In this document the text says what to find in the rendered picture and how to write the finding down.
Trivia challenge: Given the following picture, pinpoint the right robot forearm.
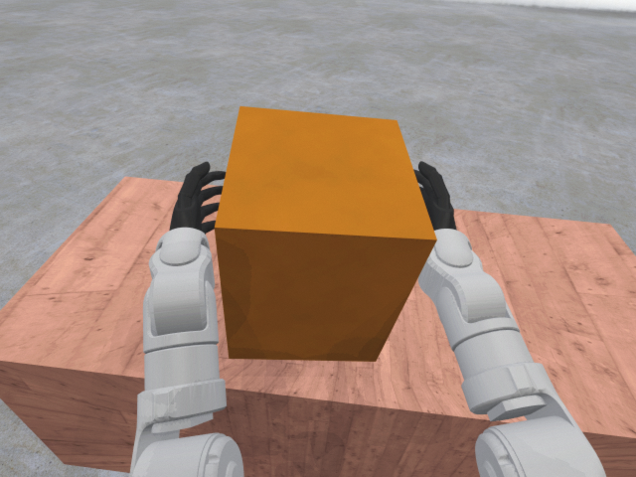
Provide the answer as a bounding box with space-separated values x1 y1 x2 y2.
418 229 606 477

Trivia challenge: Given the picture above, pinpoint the left robot forearm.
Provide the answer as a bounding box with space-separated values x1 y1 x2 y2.
129 228 227 477

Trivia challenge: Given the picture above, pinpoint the pedestal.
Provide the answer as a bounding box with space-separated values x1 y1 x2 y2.
0 177 636 477

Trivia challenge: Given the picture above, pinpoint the robot right upper arm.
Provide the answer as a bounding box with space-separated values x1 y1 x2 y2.
475 415 604 477

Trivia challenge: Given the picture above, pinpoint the carton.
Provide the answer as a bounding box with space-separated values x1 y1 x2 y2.
215 106 437 362

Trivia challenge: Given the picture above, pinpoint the left robot hand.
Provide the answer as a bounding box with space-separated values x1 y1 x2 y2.
169 162 226 234

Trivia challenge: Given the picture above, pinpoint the robot left upper arm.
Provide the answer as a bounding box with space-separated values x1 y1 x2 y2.
132 433 244 477

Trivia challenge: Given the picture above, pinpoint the right robot hand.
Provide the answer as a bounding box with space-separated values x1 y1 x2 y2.
413 161 456 231

